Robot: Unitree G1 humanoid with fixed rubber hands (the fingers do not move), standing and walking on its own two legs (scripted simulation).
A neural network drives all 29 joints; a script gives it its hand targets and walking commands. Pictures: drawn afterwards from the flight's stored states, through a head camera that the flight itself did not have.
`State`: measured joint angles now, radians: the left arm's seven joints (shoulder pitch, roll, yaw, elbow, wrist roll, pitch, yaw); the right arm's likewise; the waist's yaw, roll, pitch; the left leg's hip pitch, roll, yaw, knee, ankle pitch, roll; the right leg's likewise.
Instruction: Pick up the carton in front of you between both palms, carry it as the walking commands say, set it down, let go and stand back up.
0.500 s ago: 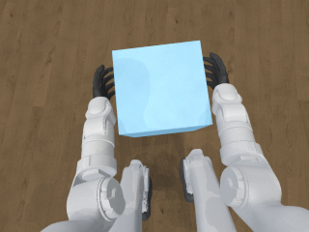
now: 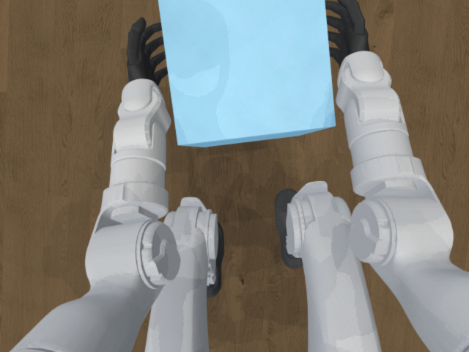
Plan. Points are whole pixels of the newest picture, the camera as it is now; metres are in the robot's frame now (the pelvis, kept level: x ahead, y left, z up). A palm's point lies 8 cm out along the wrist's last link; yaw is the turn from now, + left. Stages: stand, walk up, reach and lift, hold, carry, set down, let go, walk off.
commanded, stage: set down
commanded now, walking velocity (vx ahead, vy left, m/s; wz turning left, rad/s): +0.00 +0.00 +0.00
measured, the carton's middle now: (246, 81) +0.50 -0.05 -0.20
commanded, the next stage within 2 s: none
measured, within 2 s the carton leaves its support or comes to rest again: rests again in 0.76 s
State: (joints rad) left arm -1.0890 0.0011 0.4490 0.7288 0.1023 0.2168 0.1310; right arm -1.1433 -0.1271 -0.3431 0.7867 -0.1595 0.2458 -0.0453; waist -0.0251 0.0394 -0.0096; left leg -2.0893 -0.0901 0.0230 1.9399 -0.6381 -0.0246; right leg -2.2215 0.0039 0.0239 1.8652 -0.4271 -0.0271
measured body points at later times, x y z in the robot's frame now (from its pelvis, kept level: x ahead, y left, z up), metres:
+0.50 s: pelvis +0.00 +0.00 -0.07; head +0.34 -0.04 +0.20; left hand +0.53 +0.09 -0.23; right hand +0.53 -0.21 -0.23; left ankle +0.08 +0.12 -0.41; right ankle +0.13 -0.11 -0.41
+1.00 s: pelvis -0.01 +0.01 -0.09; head +0.34 -0.03 +0.18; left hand +0.53 +0.10 -0.25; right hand +0.53 -0.21 -0.25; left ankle +0.08 +0.12 -0.41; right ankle +0.13 -0.11 -0.41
